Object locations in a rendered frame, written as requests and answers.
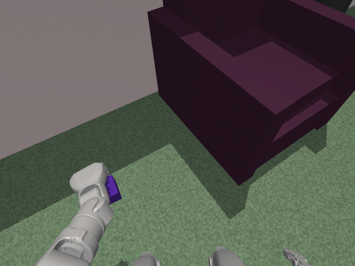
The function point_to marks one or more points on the right robot hand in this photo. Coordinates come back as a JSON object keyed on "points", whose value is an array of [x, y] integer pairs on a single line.
{"points": [[297, 259]]}

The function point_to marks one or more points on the armchair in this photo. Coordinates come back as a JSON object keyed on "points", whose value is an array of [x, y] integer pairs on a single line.
{"points": [[250, 77]]}

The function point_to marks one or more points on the left robot hand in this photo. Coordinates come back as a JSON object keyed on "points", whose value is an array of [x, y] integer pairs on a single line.
{"points": [[96, 172]]}

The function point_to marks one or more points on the left robot arm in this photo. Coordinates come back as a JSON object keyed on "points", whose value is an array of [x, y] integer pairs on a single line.
{"points": [[77, 244]]}

